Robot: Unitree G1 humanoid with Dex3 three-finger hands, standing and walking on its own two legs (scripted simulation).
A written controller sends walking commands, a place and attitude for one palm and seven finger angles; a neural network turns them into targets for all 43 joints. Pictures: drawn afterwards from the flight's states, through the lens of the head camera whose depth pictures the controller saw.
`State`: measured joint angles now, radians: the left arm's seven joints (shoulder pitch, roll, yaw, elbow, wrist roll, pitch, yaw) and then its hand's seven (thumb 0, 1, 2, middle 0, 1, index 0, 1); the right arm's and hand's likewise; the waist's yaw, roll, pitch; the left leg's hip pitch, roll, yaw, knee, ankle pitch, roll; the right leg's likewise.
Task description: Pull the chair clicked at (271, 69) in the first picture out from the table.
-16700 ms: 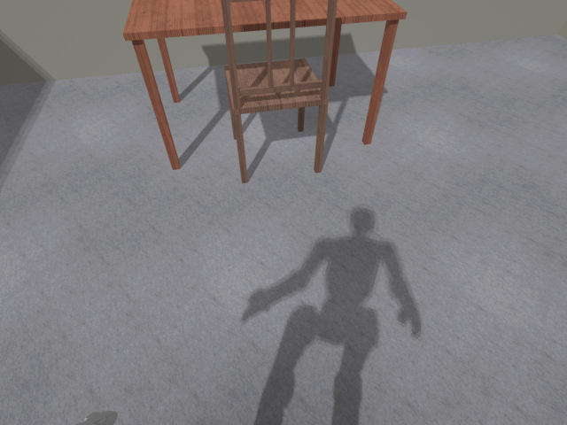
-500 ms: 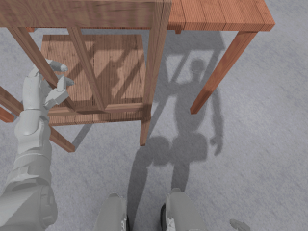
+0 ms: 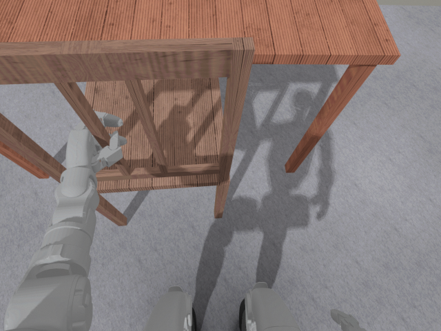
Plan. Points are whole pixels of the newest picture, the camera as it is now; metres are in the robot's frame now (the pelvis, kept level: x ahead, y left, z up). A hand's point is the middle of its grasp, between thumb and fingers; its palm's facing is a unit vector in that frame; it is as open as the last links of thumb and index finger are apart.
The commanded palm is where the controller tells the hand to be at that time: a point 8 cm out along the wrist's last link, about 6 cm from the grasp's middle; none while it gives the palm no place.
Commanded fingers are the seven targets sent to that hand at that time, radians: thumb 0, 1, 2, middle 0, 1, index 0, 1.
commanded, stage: step backward, pulling the chair out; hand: left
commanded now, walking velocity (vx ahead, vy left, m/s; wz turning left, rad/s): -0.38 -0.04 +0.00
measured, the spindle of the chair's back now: (103, 138) +0.46 +0.22 -0.01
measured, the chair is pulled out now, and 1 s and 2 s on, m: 0.03 0.18 0.22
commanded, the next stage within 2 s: none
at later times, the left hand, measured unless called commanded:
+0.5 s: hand (133, 172) +0.39 +0.15 -0.01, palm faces +0.07 -0.98 -0.17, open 4.8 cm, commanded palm +0.37 +0.20 -0.01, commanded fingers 0.00 0.90 0.90 -0.50 -1.45 -0.50 -1.45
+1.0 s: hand (140, 228) +0.29 +0.13 -0.01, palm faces +0.08 -0.98 -0.19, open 4.9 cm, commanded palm +0.29 +0.18 +0.00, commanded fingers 0.00 0.90 0.90 -0.50 -1.45 -0.50 -1.45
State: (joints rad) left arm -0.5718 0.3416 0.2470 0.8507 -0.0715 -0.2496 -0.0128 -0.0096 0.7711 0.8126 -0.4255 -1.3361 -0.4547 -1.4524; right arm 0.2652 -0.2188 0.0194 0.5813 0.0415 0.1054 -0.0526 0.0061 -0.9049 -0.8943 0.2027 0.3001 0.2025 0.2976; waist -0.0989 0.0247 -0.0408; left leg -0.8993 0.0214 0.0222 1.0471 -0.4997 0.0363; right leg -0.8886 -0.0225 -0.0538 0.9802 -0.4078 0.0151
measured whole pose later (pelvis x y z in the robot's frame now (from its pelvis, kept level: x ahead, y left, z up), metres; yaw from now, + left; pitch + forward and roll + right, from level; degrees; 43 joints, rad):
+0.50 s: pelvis -0.02 +0.00 +0.05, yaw -2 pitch +11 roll -1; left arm -0.59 0.27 0.16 1.09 -0.06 -0.21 0.08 0.01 0.77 0.81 -0.35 -1.19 -0.49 -1.45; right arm 0.27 -0.24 -0.01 0.71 0.04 0.05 -0.10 0.01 -0.90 -0.89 0.20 0.30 0.20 0.30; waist -0.10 0.01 0.06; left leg -0.55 0.03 0.07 0.67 -0.30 0.03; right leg -0.55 -0.01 -0.02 0.61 -0.24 0.02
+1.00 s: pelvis -0.08 -0.02 +0.05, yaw +0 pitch +5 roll +0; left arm -0.52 0.20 0.06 1.12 -0.07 -0.24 0.12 0.00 0.74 0.82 -0.36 -1.19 -0.49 -1.45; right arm 0.26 -0.27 0.00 0.77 0.07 -0.07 -0.13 0.01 -0.90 -0.89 0.20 0.30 0.20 0.30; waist -0.06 0.02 0.09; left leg -0.54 0.02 0.04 0.68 -0.22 0.01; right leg -0.55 -0.02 -0.05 0.65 -0.18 -0.01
